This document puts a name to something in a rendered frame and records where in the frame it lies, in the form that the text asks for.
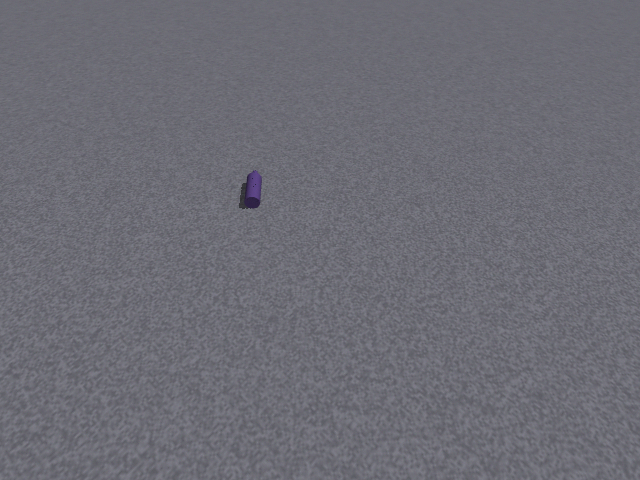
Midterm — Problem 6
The bottle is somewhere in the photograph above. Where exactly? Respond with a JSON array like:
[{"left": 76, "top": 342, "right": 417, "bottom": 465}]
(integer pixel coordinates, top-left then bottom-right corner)
[{"left": 244, "top": 170, "right": 262, "bottom": 208}]

